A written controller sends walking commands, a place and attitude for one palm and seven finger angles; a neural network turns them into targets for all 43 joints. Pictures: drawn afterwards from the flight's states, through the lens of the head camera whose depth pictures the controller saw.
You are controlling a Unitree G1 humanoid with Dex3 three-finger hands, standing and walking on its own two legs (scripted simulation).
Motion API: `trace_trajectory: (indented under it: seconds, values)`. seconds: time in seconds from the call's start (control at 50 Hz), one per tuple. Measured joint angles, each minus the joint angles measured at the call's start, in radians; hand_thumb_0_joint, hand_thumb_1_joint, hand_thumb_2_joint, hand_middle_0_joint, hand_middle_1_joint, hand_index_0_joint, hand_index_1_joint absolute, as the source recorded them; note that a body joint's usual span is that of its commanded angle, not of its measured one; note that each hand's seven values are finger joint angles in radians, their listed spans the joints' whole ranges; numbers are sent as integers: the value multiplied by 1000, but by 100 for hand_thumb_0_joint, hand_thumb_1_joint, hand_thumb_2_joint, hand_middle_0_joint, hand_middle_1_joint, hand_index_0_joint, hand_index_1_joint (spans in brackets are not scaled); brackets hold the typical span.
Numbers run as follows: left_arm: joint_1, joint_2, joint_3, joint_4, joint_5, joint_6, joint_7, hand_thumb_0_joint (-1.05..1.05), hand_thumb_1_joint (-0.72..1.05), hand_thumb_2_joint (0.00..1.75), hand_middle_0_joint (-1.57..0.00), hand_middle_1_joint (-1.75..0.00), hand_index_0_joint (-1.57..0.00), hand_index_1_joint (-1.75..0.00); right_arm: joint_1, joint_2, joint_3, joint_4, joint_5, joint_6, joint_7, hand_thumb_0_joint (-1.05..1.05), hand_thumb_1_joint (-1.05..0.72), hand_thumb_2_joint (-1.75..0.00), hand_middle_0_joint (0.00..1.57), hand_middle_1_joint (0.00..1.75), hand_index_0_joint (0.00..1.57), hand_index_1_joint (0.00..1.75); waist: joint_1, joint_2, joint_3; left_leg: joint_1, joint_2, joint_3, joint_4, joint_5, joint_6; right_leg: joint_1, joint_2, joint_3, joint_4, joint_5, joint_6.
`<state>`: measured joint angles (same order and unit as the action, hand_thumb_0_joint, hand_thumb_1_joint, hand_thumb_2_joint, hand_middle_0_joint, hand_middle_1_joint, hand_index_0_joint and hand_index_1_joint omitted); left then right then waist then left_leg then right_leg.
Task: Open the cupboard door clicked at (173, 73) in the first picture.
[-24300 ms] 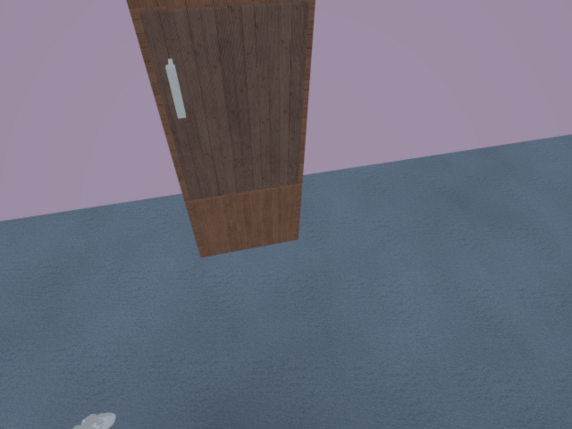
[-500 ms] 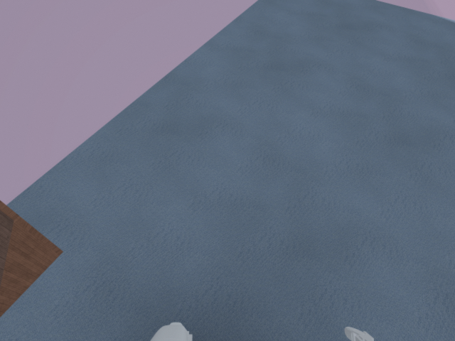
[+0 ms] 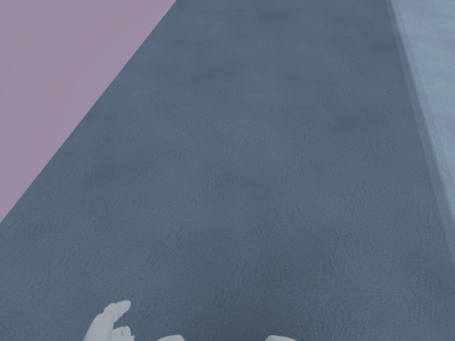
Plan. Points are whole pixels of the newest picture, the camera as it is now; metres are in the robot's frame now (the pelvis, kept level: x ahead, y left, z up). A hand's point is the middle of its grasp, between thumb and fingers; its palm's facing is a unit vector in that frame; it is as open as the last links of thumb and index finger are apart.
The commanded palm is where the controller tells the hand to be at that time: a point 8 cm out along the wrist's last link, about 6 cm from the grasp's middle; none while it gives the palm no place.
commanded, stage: walk to a spot facing it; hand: left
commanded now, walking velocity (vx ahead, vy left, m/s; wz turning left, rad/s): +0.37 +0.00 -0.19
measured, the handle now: out of the picture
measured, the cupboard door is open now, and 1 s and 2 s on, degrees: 45 45 45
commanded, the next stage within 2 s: turn to face it in 0.70 s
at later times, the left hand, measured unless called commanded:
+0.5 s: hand (157, 248) +0.33 +0.17 -0.15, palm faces -0.11 -0.97 -0.19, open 7.4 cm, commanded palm none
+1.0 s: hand (183, 202) +0.47 +0.13 -0.18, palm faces -0.03 -0.99 -0.16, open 7.3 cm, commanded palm none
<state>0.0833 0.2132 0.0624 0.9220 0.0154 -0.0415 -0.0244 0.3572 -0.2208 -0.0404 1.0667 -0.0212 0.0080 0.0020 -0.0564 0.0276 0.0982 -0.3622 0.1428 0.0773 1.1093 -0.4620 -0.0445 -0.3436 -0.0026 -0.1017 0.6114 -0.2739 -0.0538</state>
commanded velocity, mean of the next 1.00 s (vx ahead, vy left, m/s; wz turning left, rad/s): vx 0.26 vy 0.00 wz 0.05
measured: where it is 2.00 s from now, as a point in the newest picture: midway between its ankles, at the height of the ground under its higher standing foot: (260, 244)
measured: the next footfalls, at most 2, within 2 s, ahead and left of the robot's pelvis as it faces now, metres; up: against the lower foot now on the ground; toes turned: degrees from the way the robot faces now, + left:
left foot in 0.24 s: +0.24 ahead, +0.14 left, +0.00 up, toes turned +4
right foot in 0.54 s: +0.36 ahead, -0.16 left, +0.00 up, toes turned -15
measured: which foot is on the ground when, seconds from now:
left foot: up 0.00-0.22, down 0.24-0.54, up 0.56-0.88, down 0.90-1.00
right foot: down 0.00-0.24, up 0.26-0.52, down 0.54-0.90, up 0.92-1.00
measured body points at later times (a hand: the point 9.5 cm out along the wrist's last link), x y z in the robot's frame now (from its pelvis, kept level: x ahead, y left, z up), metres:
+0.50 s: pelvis +0.23 -0.01 +0.01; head +0.26 -0.02 +0.46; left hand +0.33 +0.22 -0.13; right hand +0.19 -0.25 -0.14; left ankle +0.20 +0.14 -0.73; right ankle +0.28 -0.14 -0.70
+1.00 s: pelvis +0.46 -0.05 +0.00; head +0.49 -0.03 +0.45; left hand +0.47 +0.18 -0.17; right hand +0.52 -0.29 -0.14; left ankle +0.53 +0.05 -0.73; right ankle +0.35 -0.15 -0.67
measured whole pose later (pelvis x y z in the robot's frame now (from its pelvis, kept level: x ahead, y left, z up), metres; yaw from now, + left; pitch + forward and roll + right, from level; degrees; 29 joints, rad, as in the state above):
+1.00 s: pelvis +0.46 -0.05 +0.00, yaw -5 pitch +0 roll -1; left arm 0.28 0.19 0.05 1.10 0.01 -0.01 0.01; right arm 0.16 -0.15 -0.02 0.99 -0.03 -0.05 -0.01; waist 0.00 -0.05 0.07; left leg -0.38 0.05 0.10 0.61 -0.23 0.03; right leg -0.30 -0.03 -0.08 1.00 -0.55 0.03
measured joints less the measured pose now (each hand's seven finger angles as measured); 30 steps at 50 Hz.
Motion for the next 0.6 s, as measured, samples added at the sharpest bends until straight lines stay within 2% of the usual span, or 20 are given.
trace_trajectory:
  seconds: [0.04, 0.1, 0.2, 0.24, 0.28, 0.32, 0.36, 0.4, 0.44, 0.52, 0.54, 0.56, 0.6]
  values:
    - [35, -9, -2, 22, 3, 3, 11, 0, 91, 90, -20, -30, -20, -30, -41, 9, -3, -17, -4, -5, 0, 1, -91, -90, 20, 30, 20, 30, 0, -14, -10, -69, 1, 2, -18, 39, -4, 54, 11, 12, -70, 11, 7]
    - [87, -18, -2, 62, 4, 1, 14, 0, 91, 90, -20, -30, -20, -30, -93, 28, -3, -57, -5, -19, 7, 1, -91, -90, 20, 30, 20, 30, 10, -43, -30, -116, 0, 13, -179, 103, -11, 122, 18, 34, -155, 18, 4]
    - [164, -8, 4, 120, 1, -2, 6, 0, 93, 90, -20, -30, -20, -30, -157, 42, -1, -96, -8, -50, 17, 0, -91, -90, 19, 30, 20, 30, 47, -56, -47, -58, -25, 31, -500, 242, -8, 212, 25, 61, -173, -47, 24]
    - [205, -11, 4, 132, -1, 3, 3, 0, 93, 90, -20, -30, -20, -30, -167, 32, 0, -109, -14, -72, 15, 0, -91, -90, 20, 30, 20, 30, 59, -38, -63, -18, -29, 29, -570, 266, 20, 194, 32, 67, -69, -121, 29]
    - [217, 1, 6, 151, 0, 18, 4, 1, 92, 90, -20, -30, -20, -30, -178, 47, 4, -114, -23, -83, 5, 0, -91, -90, 20, 30, 20, 30, 59, -62, -61, -11, -37, 55, -503, 229, 39, 103, 18, 84, 201, -199, 20]
    - [212, 10, 9, 163, 6, 27, 2, 1, 92, 90, -20, -30, -20, -30, -157, 62, 10, -118, -26, -90, 0, 0, -91, -90, 20, 30, 20, 30, 53, -73, -67, 27, -43, 70, -512, 195, 38, 0, 6, 80, 431, -181, 20]
    - [188, 12, 12, 158, 10, 32, -4, 1, 92, 90, -20, -30, -20, -30, -124, 71, 14, -107, -26, -95, -7, 0, -91, -90, 20, 30, 20, 30, 54, -69, -67, 78, -47, 74, -566, 198, 23, -80, -18, 64, 514, -131, 30]
    - [158, 3, 10, 137, 10, 34, -10, 1, 92, 90, -20, -30, -20, -30, -93, 65, 7, -82, -23, -93, -18, 0, -93, -90, 20, 30, 21, 30, 58, -55, -61, 134, -47, 78, -629, 204, 18, -126, -46, 51, 448, -94, 40]
    - [131, -9, 6, 113, 8, 31, -17, 1, 92, 90, -20, -30, -20, -30, -65, 50, 5, -54, -23, -83, -14, 0, -93, -90, 20, 30, 21, 30, 60, -34, -55, 184, -41, 85, -675, 201, 11, -138, -66, 35, 303, -66, 45]
    - [93, -17, 2, 84, 10, 18, -25, 1, 91, 90, -20, -30, -20, -30, -12, 30, -1, -8, -21, -54, -3, 0, -93, -90, 20, 30, 21, 30, 46, -12, -45, 257, -18, 104, -658, 130, -22, -97, -70, 0, 54, 11, 44]
    - [92, -11, 2, 77, 12, 10, -26, 1, 91, 90, -20, -30, -20, -30, 7, 30, -2, 1, -18, -48, -1, 0, -92, -90, 20, 30, 21, 30, 44, -19, -49, 260, -14, 106, -616, 91, -26, -69, -67, 1, -2, 1, 36]
    - [90, -5, 5, 73, 15, -2, -24, 1, 91, 90, -20, -30, -20, -30, 21, 30, -2, 11, -13, -39, 2, 0, -92, -90, 20, 30, 21, 30, 45, -30, -53, 239, -11, 107, -530, 42, -15, -63, -69, 6, -10, 65, 22]
    - [77, -18, 7, 78, 8, -13, -9, 1, 91, 90, -20, -30, -20, -30, 11, 19, -5, 36, -5, -13, 6, 0, -92, -90, 20, 30, 20, 30, 48, -10, -40, 145, -7, 40, -263, -41, 10, -51, -50, -11, 48, 39, 9]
